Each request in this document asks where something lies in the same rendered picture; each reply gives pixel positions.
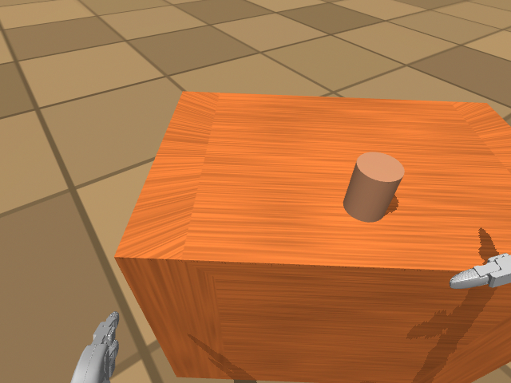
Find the right robot hand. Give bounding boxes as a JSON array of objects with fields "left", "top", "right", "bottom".
[{"left": 450, "top": 253, "right": 511, "bottom": 289}]

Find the left robot hand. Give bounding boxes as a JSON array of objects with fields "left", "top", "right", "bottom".
[{"left": 70, "top": 311, "right": 119, "bottom": 383}]

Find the can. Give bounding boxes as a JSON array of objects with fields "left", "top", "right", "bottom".
[{"left": 343, "top": 152, "right": 405, "bottom": 223}]

